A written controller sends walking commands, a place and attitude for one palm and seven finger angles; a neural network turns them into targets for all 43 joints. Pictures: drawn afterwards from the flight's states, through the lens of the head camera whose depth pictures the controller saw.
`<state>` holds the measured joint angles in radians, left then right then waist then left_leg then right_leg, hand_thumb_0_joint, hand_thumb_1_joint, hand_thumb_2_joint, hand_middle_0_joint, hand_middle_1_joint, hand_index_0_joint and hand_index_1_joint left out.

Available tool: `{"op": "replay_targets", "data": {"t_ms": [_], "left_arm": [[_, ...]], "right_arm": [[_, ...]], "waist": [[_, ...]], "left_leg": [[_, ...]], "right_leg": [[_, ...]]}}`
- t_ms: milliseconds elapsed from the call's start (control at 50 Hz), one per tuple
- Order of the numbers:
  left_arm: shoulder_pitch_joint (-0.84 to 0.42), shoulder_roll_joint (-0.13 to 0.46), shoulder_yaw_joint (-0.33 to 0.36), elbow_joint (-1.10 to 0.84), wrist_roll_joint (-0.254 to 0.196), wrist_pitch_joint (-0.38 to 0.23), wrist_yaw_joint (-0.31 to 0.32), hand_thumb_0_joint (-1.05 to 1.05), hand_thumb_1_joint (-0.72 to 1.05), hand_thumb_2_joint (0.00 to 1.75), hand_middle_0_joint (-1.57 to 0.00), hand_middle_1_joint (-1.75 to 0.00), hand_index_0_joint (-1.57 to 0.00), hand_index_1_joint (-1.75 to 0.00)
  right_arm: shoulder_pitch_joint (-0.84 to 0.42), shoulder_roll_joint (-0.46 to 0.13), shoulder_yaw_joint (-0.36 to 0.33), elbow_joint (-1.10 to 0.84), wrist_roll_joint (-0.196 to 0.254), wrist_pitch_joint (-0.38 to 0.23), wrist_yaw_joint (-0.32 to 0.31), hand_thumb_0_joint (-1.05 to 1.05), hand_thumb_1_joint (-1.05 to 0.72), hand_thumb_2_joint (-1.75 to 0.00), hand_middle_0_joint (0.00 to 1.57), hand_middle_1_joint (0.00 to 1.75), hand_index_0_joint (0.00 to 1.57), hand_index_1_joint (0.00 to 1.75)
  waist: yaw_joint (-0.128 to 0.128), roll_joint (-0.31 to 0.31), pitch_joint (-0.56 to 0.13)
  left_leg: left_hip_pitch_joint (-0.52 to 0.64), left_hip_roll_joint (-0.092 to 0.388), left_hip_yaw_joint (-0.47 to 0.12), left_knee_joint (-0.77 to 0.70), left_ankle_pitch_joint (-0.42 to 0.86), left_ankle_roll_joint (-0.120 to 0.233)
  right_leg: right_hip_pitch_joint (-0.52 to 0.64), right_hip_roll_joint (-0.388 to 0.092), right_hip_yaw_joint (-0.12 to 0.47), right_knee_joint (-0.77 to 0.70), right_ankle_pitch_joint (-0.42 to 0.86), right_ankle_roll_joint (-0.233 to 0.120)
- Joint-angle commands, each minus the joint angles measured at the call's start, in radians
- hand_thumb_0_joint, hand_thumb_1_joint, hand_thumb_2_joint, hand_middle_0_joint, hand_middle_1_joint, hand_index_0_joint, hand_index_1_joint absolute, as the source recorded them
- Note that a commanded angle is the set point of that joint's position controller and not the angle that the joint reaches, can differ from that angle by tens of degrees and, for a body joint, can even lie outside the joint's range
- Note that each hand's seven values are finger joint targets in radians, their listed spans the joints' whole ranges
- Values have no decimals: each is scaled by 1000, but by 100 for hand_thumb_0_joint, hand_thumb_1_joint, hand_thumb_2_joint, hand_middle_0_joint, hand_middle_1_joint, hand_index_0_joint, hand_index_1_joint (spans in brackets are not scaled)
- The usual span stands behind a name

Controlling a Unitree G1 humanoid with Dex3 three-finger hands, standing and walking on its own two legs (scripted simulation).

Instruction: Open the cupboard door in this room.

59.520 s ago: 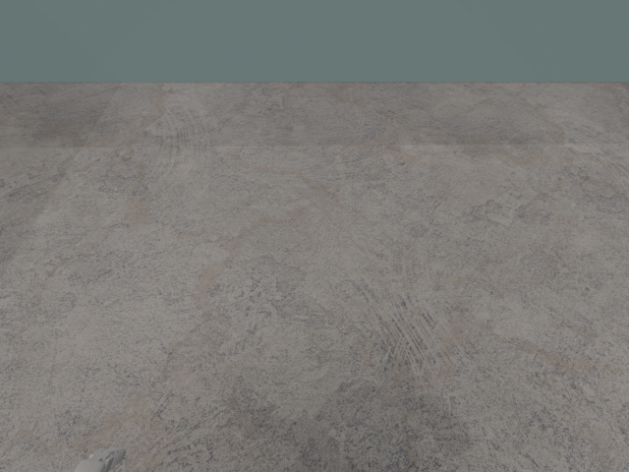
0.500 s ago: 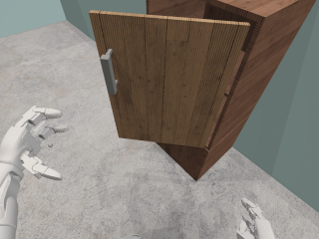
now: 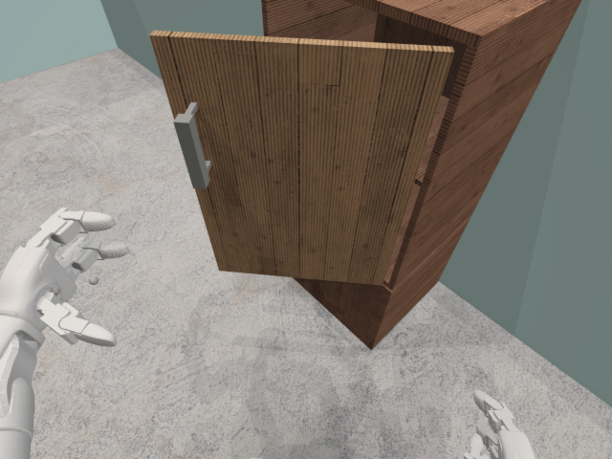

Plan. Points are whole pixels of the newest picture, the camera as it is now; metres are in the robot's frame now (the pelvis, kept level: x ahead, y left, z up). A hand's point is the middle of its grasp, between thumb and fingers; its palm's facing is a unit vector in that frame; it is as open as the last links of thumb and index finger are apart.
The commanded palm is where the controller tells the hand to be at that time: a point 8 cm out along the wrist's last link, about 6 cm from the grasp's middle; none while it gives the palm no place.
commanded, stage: raise the hand with hooked fingers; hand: left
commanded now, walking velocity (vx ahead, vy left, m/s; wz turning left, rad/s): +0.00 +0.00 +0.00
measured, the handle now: (197, 146) +0.58 +0.23 +0.09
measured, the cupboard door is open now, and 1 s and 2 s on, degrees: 41 41 41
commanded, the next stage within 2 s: move the hooked fingers beside the handle in 0.02 s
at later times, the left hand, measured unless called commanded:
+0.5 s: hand (114, 240) +0.35 +0.28 +0.10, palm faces -0.02 -1.00 -0.02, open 14.0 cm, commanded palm +0.33 +0.33 +0.10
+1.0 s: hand (133, 202) +0.43 +0.28 +0.10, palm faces -0.04 -1.00 +0.00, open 14.0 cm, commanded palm +0.41 +0.33 +0.10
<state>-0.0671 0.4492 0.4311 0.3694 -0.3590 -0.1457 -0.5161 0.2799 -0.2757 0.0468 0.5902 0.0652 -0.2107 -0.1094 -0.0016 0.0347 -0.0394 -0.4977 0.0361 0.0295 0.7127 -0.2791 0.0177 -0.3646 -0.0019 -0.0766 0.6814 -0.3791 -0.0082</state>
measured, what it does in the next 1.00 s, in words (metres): stands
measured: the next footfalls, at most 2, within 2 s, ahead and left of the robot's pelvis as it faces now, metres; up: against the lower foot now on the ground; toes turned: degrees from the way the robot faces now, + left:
none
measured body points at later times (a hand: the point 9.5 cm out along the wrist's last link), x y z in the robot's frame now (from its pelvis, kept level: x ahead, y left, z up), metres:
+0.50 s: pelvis +0.00 -0.01 -0.01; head +0.04 -0.01 +0.44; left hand +0.35 +0.33 +0.11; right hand +0.13 -0.27 -0.09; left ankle +0.05 +0.11 -0.72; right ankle -0.02 -0.12 -0.72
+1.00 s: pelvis +0.01 +0.01 -0.01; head +0.08 +0.02 +0.43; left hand +0.42 +0.33 +0.10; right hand +0.08 -0.26 -0.11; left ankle +0.05 +0.11 -0.72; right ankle -0.02 -0.12 -0.72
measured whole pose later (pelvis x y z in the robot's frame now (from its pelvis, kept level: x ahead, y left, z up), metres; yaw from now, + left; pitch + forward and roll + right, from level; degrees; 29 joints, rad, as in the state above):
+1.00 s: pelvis +0.01 +0.01 -0.01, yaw -1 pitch +11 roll -2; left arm -0.60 0.58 0.45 0.94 -0.24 -0.24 -0.53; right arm 0.35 -0.29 0.04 0.62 0.05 -0.07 -0.09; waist -0.07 0.01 -0.06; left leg -0.67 0.04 0.04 0.80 -0.32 0.03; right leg -0.53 0.00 -0.06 0.75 -0.41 0.00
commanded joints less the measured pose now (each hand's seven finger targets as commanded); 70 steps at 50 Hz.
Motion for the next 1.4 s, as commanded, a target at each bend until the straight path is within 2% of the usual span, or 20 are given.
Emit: {"op": "replay_targets", "data": {"t_ms": [0,100,160,240,320,360,560,640,700,760,820,940,980,1040,1080,1100,1160,1200,1240,1380], "left_arm": [[-244,268,89,-182,-31,-60,-8,0,-50,30,-30,-120,-30,-120],[-241,265,84,-179,-28,-66,-4,0,-50,30,-30,-120,-30,-120],[-386,320,102,-99,-20,-68,2,0,-50,30,-30,-120,-30,-120],[-504,321,70,-67,3,-100,-15,0,-50,30,-30,-120,-30,-120],[-530,358,92,65,6,-94,-33,0,-50,30,-30,-120,-30,-120],[-520,380,106,116,4,-89,-45,0,-50,30,-30,-120,-30,-120],[-697,443,119,225,29,-131,-49,0,-50,30,-30,-120,-30,-120],[-726,456,123,236,49,-147,-47,0,-50,30,-30,-120,-30,-120],[-699,452,132,227,48,-154,-45,0,-50,30,-30,-120,-30,-120],[-743,428,101,294,50,-137,-42,0,-50,30,-30,-120,-30,-120],[-805,435,86,304,71,-141,-33,0,-50,30,-30,-120,-30,-120],[-946,445,70,387,100,-167,-9,0,-50,30,-30,-120,-30,-120],[-970,490,104,421,109,-178,-6,0,-50,30,-30,-120,-30,-120],[-995,495,86,489,126,-179,-12,0,-50,30,-30,-120,-30,-120],[-1041,539,111,510,131,-192,-14,0,-50,30,-30,-120,-30,-120],[-1041,532,98,504,137,-197,-18,0,-50,30,-30,-120,-30,-120],[-1110,524,82,539,137,-207,-20,0,-50,30,-30,-120,-30,-120],[-1108,561,103,567,142,-204,-24,0,-50,30,-30,-120,-30,-120],[-1137,539,75,583,149,-197,-28,0,-50,30,-30,-120,-30,-120],[-1215,663,133,632,178,-198,-27,0,-50,30,-30,-120,-30,-120]], "right_arm": [[-59,-148,-63,-145,5,-52,-10,0,-90,-90,20,30,20,30],[-62,-143,-61,-147,5,-50,-11,0,-90,-90,20,30,20,30],[-46,-154,-58,-117,4,-37,-23,0,-90,-90,20,30,20,30],[-40,-152,-58,-110,5,-37,-26,0,-90,-90,20,30,20,30],[-14,-162,-60,-96,3,-20,-22,0,-90,-90,20,30,20,30],[-5,-168,-61,-100,3,-11,-16,0,-90,-90,20,30,20,30],[58,-185,-75,-92,0,37,-4,0,-90,-90,20,30,20,30],[77,-186,-81,-89,-3,53,0,0,-90,-90,20,30,20,30],[94,-187,-85,-93,-6,65,7,0,-90,-90,20,30,20,30],[103,-189,-81,-86,-6,80,7,0,-90,-90,20,30,20,30],[108,-191,-83,-86,-7,91,10,0,-90,-90,20,30,20,30],[137,-197,-82,-57,-15,113,11,0,-90,-90,20,30,20,30],[151,-203,-82,-53,-20,122,11,0,-90,-90,20,30,20,30],[152,-202,-78,-52,-19,137,13,0,-90,-90,20,30,20,30],[165,-209,-78,-48,-22,146,11,0,-90,-90,20,30,20,30],[165,-207,-79,-53,-23,148,12,0,-90,-90,20,30,20,30],[187,-210,-80,-35,-26,159,10,0,-90,-90,20,30,20,30],[197,-217,-80,-34,-25,166,10,0,-90,-90,20,30,20,30],[204,-215,-80,-29,-27,172,13,0,-90,-90,20,30,20,30],[250,-230,-77,-20,-30,204,11,0,-90,-90,20,30,20,30]], "waist": [[0,45,-201],[-2,36,-201],[-28,-11,-143],[-32,83,-234],[-34,26,-240],[-18,29,-244],[-37,21,-298],[-37,97,-348],[-29,94,-392],[-50,37,-322],[-55,93,-324],[-82,86,-344],[-77,76,-385],[-90,83,-346],[-93,73,-377],[-89,115,-394],[-119,90,-379],[-114,92,-405],[-127,116,-396],[-136,127,-464]], "left_leg": [[228,-33,-48,-91,98,19],[224,-33,-45,-89,95,20],[181,-31,-47,-79,41,20],[225,-36,-47,-68,78,21],[183,-36,-40,-45,105,24],[163,-38,-39,-37,129,22],[155,-31,-40,-15,153,26],[197,-29,-44,-12,185,24],[236,-25,-53,-7,252,22],[191,-22,-52,-10,219,26],[208,-19,-62,-19,193,20],[226,-8,-81,-3,198,16],[228,-10,-80,8,218,16],[181,-9,-72,16,181,18],[180,-8,-75,27,197,20],[195,-9,-78,29,201,16],[195,-1,-87,45,198,20],[185,-2,-87,49,198,19],[184,0,-87,54,189,19],[155,1,-81,93,236,24]], "right_leg": [[-77,28,37,-122,172,-5],[-77,27,42,-124,168,-2],[-111,25,59,-140,104,1],[-98,19,58,-116,143,-5],[-94,18,71,-104,195,1],[-73,18,72,-91,223,-5],[-115,30,58,-55,245,-9],[-139,35,50,-41,259,-12],[-131,41,40,-29,307,-16],[-165,44,33,-37,278,-14],[-202,41,30,-35,232,-16],[-256,42,24,-22,207,-16],[-240,44,29,-14,226,-17],[-267,41,32,-12,202,-13],[-261,45,34,-2,215,-13],[-274,44,35,1,205,-15],[-320,48,31,3,186,-16],[-313,49,35,8,193,-12],[-344,47,32,9,178,-10],[-341,56,42,33,217,-7]]}}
